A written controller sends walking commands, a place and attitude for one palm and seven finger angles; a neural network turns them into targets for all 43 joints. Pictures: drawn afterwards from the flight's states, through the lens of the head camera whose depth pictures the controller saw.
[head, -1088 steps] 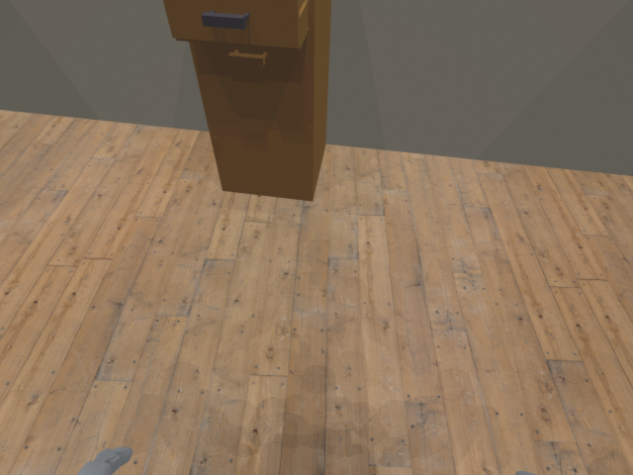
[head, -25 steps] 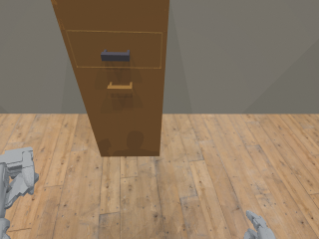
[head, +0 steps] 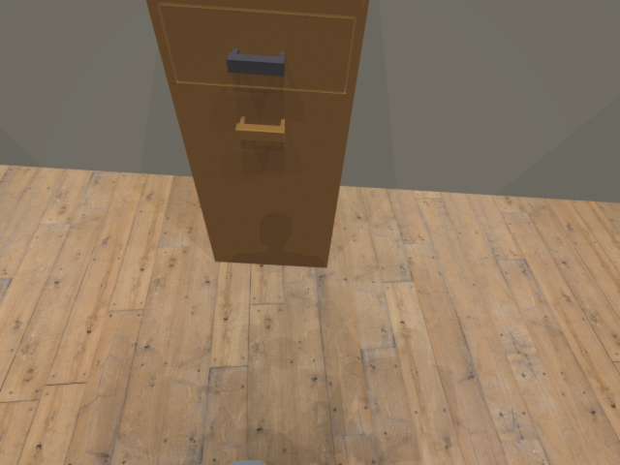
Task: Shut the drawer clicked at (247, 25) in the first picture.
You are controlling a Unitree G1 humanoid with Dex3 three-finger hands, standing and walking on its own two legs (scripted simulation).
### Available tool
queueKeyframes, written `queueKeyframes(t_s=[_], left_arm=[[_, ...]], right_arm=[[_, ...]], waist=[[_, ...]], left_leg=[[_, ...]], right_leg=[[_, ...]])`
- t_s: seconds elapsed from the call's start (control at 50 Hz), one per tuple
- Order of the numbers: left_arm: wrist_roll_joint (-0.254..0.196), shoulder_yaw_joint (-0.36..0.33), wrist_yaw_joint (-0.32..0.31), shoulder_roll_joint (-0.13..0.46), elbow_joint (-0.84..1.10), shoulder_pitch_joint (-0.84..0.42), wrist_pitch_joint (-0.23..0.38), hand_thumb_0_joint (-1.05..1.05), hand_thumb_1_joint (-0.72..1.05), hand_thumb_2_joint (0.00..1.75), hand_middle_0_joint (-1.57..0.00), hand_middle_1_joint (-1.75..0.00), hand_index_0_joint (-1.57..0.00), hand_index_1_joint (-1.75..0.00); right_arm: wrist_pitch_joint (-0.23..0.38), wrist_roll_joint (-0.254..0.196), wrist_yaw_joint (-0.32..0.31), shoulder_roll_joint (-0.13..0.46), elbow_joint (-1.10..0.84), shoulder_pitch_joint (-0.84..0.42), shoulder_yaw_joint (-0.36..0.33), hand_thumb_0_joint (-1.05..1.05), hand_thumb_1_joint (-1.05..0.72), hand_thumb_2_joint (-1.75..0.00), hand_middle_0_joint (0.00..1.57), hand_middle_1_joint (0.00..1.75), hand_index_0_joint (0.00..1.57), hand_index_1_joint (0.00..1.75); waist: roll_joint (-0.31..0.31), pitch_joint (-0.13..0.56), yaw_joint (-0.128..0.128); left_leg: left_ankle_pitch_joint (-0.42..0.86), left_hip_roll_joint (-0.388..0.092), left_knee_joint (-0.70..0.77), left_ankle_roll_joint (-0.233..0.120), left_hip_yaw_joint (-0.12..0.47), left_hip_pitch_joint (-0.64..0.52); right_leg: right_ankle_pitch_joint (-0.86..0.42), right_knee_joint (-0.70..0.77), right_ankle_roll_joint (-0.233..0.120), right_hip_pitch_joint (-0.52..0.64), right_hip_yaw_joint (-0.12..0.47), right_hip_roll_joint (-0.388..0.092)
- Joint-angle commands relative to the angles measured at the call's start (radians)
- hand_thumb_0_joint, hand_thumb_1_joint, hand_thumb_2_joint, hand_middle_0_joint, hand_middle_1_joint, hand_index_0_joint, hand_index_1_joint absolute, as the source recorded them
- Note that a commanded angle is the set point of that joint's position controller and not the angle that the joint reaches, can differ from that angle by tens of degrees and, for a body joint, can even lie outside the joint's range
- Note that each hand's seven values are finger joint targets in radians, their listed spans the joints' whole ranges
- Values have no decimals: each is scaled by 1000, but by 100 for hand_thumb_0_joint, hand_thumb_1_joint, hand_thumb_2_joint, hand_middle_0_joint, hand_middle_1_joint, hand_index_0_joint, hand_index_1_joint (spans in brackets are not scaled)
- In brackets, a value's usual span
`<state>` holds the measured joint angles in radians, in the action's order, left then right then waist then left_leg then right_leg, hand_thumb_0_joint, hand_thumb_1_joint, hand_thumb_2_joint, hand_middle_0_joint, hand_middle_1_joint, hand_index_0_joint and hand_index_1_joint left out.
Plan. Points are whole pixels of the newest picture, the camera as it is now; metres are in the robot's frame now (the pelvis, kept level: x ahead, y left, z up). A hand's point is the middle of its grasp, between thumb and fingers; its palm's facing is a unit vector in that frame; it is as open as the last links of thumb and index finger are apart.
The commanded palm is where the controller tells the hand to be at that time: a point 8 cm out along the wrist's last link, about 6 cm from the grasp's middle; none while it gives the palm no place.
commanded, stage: let the arm hang, fingers relaxed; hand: left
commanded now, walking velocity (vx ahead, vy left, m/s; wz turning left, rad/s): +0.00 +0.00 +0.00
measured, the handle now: (257, 59) +0.85 +0.17 +0.07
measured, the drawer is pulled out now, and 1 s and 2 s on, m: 0.00 0.00 0.00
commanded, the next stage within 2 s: look to check the result in 0.66 s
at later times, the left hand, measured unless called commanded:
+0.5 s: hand out of the picture -0.02 +0.15 -0.17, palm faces +0.01 -0.99 -0.16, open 7.3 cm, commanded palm none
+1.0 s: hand out of the picture +0.00 +0.14 -0.17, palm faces +0.03 -0.98 -0.18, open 7.3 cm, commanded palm none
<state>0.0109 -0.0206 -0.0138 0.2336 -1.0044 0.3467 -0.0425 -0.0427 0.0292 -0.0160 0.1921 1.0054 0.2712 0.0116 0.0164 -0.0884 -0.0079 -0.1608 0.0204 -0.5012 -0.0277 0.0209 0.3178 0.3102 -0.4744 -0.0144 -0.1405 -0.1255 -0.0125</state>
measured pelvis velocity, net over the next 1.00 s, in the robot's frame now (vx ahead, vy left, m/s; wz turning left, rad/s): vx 0.02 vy -0.02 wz -0.02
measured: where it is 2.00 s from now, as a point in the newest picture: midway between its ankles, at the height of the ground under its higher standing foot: outside the picture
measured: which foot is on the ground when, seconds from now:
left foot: down 0.00-1.00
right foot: down 0.00-1.00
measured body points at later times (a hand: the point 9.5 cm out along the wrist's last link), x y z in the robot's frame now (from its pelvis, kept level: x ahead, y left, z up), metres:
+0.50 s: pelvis +0.00 +0.00 +0.00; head +0.01 -0.01 +0.45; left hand -0.02 +0.21 -0.16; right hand -0.03 -0.21 -0.16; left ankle +0.07 +0.10 -0.74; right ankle -0.03 -0.11 -0.74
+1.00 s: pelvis +0.02 -0.02 +0.00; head +0.05 -0.03 +0.45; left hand +0.00 +0.19 -0.16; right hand +0.00 -0.23 -0.16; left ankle +0.07 +0.10 -0.74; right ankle -0.03 -0.11 -0.74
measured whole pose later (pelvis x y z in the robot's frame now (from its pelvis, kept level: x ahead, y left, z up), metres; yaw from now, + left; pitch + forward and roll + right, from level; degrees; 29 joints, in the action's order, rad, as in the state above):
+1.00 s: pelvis +0.02 -0.02 +0.00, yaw -1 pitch -2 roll +0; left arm 0.00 -0.02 -0.04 0.11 -1.16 0.31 0.00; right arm -0.01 0.02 -0.04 0.11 1.15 0.28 -0.01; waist -0.01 -0.08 0.01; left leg -0.18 0.00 -0.45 0.00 0.01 0.24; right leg 0.33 -0.43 -0.04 -0.08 -0.11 0.00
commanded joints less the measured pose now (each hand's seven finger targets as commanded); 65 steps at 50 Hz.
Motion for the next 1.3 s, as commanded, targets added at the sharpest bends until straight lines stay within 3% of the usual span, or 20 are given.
queueKeyframes(t_s=[0.0,0.14,0.28,0.6,0.64,0.8,0.96,1.28], left_arm=[[1,-8,-4,74,-24,32,36,0,90,90,-48,-60,-48,-60],[0,2,-13,50,-123,74,38,0,90,90,-20,-30,-20,-30],[2,2,-20,20,-152,88,37,0,90,90,-20,-30,-20,-30],[-4,-11,-29,-26,-145,62,49,0,90,90,-20,-30,-20,-30],[-4,-11,-31,-29,-145,59,51,0,90,90,-20,-30,-20,-30],[-6,-12,-33,-36,-144,54,50,0,90,90,-20,-30,-20,-30],[-4,-12,-34,-32,-146,57,53,0,90,90,-20,-30,-20,-30],[-5,-15,-34,-7,-137,43,55,0,90,90,-20,-30,-20,-30]], right_arm=[[24,-11,-11,114,-17,13,-38,0,-90,-90,20,30,20,30],[25,-14,-16,91,66,58,-38,0,-90,-90,20,30,20,30],[20,-10,-16,46,105,82,-37,0,-90,-90,20,30,20,30],[36,-9,-24,-14,133,114,-32,0,-90,-90,20,30,20,30],[36,-9,-25,-14,134,109,-33,0,-90,-90,20,30,20,30],[36,-11,-29,-13,139,108,-33,0,-90,-90,20,30,20,30],[36,-12,-31,-4,135,91,-35,0,-90,-90,20,30,20,30],[39,-13,-33,23,129,55,-34,0,-90,-90,20,30,20,30]], waist=[[-74,62,14],[-12,-4,14],[-4,-66,17],[-37,-26,14],[-11,-25,13],[-35,-18,16],[2,-6,17],[-13,3,16]], left_leg=[[-117,-104,167,-21,139,-95],[-117,-108,198,-22,127,-103],[-127,-91,192,-15,96,-86],[78,-90,122,-9,60,-97],[104,-92,107,-9,56,-99],[132,-97,94,-7,52,-117],[164,-104,85,-10,43,-136],[196,-106,82,-6,36,-154]], right_leg=[[58,146,-48,-54,109,-88],[73,153,-43,-87,98,-88],[121,165,-43,-138,110,-92],[-25,148,-45,-67,112,-100],[-57,151,-45,-57,110,-104],[-91,152,-44,-42,111,-103],[-168,153,-38,-25,110,-106],[-267,157,-29,13,113,-109]])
